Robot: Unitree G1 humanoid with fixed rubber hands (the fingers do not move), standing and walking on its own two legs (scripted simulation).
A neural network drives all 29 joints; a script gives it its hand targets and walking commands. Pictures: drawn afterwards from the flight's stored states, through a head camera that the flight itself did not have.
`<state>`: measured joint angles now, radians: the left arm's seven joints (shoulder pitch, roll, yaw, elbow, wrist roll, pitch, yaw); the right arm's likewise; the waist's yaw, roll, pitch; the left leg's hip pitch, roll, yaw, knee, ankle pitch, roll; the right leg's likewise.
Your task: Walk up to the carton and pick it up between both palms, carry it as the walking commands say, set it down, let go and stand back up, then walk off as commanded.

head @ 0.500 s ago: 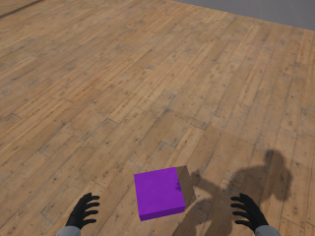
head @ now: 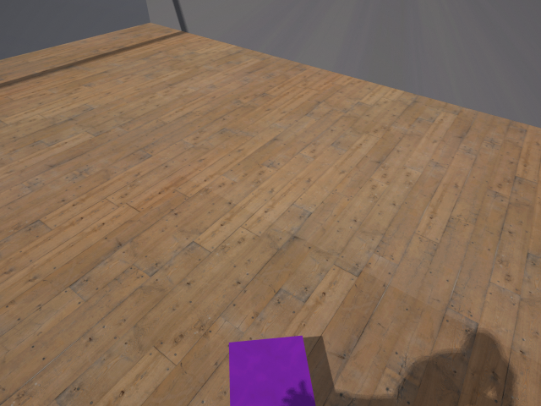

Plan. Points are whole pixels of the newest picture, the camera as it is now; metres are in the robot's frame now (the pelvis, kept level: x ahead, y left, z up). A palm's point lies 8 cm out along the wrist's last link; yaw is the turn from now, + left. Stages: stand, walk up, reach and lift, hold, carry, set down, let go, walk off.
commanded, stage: stand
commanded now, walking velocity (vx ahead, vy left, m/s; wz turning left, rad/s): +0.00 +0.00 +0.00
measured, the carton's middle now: (269, 382) +0.42 -0.01 -0.70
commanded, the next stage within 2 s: walk off in 1.58 s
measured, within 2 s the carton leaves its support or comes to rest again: neither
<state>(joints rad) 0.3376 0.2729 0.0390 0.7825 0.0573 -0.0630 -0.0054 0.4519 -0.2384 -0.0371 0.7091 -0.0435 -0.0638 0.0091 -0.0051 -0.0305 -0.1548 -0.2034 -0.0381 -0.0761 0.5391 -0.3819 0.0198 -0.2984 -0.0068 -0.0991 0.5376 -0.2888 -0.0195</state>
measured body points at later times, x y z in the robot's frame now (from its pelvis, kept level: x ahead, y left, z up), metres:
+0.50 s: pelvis +0.02 +0.00 +0.00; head -0.02 +0.01 +0.45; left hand +0.03 +0.26 -0.15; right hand +0.04 -0.24 -0.14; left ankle -0.06 +0.11 -0.73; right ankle -0.01 -0.10 -0.73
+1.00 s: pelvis +0.00 -0.01 +0.00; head -0.03 +0.00 +0.45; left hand -0.04 +0.22 -0.16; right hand -0.03 -0.23 -0.15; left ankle -0.06 +0.11 -0.73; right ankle -0.01 -0.10 -0.73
